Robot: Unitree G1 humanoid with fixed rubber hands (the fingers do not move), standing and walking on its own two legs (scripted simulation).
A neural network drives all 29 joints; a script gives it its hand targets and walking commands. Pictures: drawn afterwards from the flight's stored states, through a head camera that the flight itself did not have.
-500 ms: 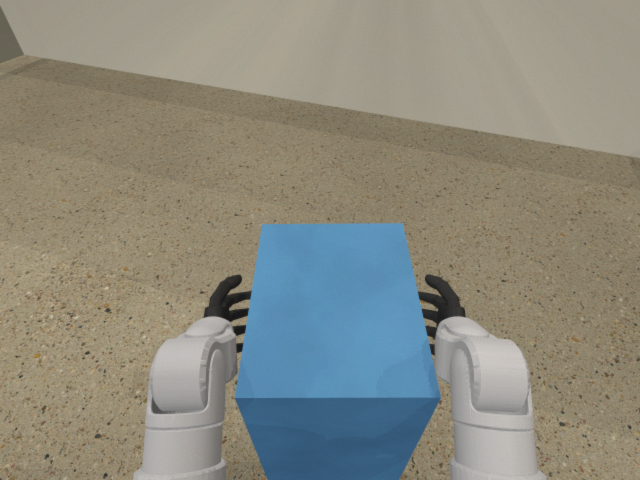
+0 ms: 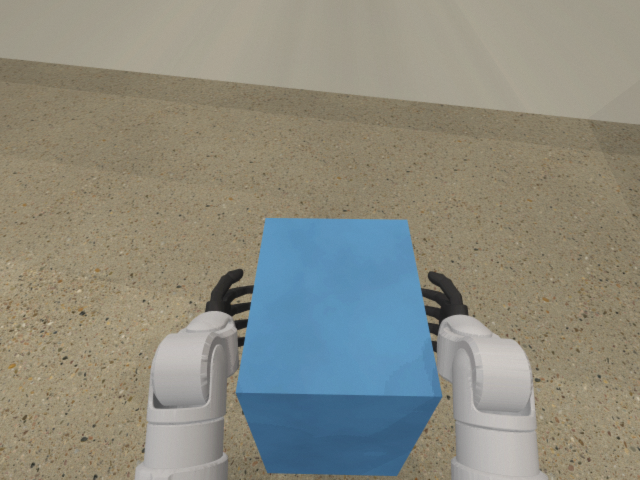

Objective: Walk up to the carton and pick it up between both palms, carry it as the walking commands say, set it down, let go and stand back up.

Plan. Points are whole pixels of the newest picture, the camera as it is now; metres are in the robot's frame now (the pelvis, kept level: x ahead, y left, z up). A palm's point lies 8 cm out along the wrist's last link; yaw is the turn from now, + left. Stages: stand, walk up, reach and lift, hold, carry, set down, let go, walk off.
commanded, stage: carry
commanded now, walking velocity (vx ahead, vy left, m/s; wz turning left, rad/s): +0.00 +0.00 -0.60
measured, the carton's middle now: (334, 352) +0.29 +0.00 +0.01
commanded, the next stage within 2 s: none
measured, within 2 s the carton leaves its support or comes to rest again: neither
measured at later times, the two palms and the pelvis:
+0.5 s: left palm (286, 303) +0.33 +0.06 +0.07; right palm (503, 348) +0.28 -0.20 +0.06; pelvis +0.02 -0.01 -0.02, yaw -12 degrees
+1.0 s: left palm (350, 290) +0.34 -0.02 +0.09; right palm (591, 399) +0.20 -0.25 +0.10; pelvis +0.02 +0.00 +0.01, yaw -32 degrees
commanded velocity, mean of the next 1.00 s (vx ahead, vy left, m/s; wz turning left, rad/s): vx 0.00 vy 0.00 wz -0.60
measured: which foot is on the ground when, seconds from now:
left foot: down 0.00-0.46, up 0.48-0.72, down 0.74-1.00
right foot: down 0.00-0.76, up 0.78-1.00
